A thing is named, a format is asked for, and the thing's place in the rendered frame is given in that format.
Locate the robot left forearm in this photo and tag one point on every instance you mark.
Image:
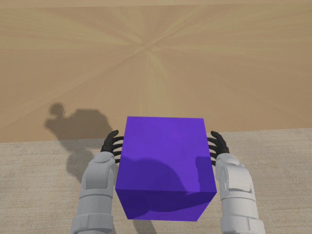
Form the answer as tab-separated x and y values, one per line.
95	197

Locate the robot right hand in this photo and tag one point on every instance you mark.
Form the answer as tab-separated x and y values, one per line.
220	147

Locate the robot left hand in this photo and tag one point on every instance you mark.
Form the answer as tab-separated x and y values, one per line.
108	144

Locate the carton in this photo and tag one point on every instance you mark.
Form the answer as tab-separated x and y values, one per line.
165	170

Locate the robot right forearm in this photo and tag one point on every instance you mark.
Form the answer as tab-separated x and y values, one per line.
239	210

